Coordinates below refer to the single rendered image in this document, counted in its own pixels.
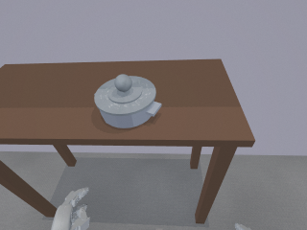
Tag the lid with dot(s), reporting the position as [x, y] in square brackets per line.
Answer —
[113, 102]

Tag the pot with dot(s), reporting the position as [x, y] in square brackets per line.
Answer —
[132, 120]

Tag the left robot hand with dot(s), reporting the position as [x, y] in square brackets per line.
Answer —
[68, 218]

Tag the table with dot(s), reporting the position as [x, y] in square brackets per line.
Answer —
[53, 104]

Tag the knob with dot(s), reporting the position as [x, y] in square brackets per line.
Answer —
[123, 82]

